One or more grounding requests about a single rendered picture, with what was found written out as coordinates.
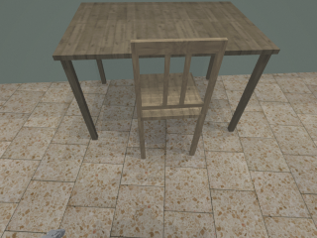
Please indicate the table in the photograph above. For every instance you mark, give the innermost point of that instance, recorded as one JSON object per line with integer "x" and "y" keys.
{"x": 104, "y": 30}

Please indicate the chair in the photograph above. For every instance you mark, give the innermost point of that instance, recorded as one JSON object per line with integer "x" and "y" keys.
{"x": 166, "y": 96}

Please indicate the left robot hand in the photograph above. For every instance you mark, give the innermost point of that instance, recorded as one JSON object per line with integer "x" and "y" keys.
{"x": 55, "y": 233}

